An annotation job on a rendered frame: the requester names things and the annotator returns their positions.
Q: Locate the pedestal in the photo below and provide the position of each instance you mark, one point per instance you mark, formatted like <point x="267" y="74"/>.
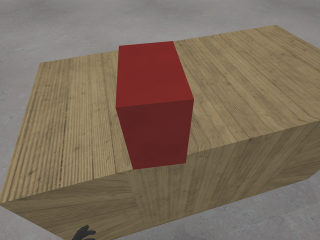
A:
<point x="255" y="127"/>

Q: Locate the carton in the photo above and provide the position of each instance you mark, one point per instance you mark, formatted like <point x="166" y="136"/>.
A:
<point x="154" y="104"/>

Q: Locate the left robot hand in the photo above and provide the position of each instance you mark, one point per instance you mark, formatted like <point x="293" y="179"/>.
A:
<point x="82" y="233"/>

